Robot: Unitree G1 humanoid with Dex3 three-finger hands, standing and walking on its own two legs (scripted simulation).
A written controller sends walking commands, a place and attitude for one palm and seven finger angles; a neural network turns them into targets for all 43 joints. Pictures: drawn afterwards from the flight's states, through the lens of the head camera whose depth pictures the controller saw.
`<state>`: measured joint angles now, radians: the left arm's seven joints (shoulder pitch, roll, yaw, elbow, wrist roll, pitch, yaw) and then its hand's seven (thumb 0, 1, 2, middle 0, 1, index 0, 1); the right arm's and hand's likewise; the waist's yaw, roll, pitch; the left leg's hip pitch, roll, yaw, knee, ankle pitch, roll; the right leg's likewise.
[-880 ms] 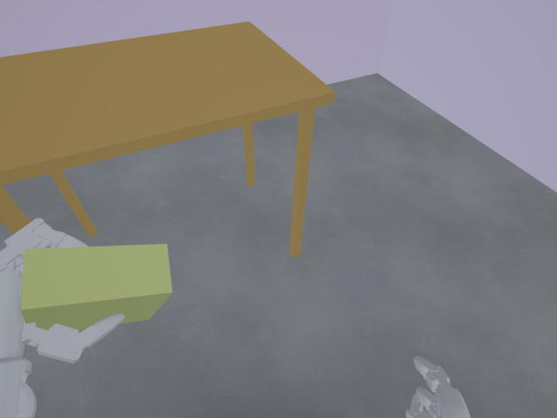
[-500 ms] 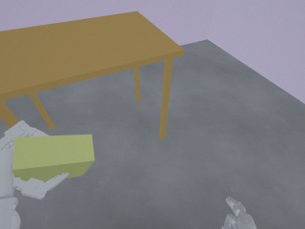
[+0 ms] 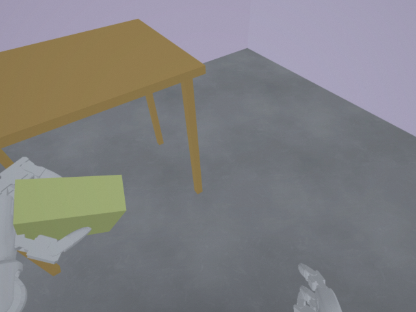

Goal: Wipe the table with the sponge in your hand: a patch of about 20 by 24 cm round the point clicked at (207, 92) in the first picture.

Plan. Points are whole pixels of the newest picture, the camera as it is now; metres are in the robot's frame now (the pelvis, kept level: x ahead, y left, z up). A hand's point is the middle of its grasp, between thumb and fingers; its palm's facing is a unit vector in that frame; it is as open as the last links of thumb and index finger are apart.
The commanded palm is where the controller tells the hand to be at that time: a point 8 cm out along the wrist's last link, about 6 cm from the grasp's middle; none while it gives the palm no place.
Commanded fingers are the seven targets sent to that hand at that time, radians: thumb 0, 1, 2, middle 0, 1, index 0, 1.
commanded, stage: walk to a spot facing it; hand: left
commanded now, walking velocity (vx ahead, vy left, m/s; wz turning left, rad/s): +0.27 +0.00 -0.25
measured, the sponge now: (86, 208) +0.23 +0.21 +0.15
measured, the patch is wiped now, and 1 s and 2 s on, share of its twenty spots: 0.00 0.00 0.00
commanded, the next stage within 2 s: turn to face it in 0.12 s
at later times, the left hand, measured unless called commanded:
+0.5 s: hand (130, 150) +0.32 +0.16 +0.19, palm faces +0.34 -0.80 -0.49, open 9.9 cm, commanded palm +0.27 +0.20 +0.20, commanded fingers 0.00 0.10 1.30 -1.20 -1.60 -1.20 -1.60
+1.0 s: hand (172, 165) +0.30 +0.09 +0.18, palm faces +0.51 -0.74 -0.43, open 9.9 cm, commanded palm +0.23 +0.13 +0.20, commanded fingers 0.00 0.10 1.30 -1.20 -1.60 -1.20 -1.60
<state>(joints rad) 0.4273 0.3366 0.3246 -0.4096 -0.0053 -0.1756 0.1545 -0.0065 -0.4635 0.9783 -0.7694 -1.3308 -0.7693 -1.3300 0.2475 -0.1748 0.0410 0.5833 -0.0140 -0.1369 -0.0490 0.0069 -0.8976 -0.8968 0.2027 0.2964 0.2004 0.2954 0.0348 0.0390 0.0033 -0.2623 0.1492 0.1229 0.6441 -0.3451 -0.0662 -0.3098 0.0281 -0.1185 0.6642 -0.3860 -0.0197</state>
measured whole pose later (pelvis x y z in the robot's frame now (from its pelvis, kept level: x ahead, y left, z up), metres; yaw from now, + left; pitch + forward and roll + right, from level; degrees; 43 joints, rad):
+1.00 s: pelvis +0.12 -0.17 +0.01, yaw +11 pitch +0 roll +2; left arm 0.46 0.35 0.32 -0.55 0.00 -0.20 0.15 -0.01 -0.46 0.98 -0.77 -1.33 -0.77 -1.33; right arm 0.18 -0.23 0.00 0.61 0.00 -0.07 -0.07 0.01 -0.90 -0.90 0.20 0.30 0.20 0.29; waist 0.00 -0.02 0.07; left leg -0.37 0.00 0.11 0.77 -0.42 -0.02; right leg -0.26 -0.11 -0.14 0.65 -0.38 0.01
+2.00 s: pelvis +0.21 -0.14 +0.02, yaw +16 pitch +0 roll -1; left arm 0.42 0.39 0.36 -0.52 0.00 -0.22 0.16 -0.01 -0.47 0.98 -0.77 -1.34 -0.77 -1.33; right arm 0.21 -0.13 0.01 0.61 0.01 -0.13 -0.04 0.01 -0.90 -0.90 0.20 0.30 0.20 0.29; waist 0.00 -0.04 0.02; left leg -0.26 0.04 0.17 0.52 -0.28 0.06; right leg -0.51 -0.10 -0.10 1.19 -0.45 0.04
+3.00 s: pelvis +0.41 -0.05 +0.02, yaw +15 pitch +1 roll +0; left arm 0.50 0.39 0.36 -0.57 -0.01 -0.22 0.15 -0.01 -0.47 0.99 -0.77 -1.34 -0.77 -1.34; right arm 0.22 -0.12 0.05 0.60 0.00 -0.12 -0.04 0.01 -0.90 -0.90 0.20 0.30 0.20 0.30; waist 0.01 0.02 0.05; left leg -0.24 0.08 0.16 0.50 -0.26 0.00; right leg -0.41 -0.06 -0.14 0.78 -0.38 0.03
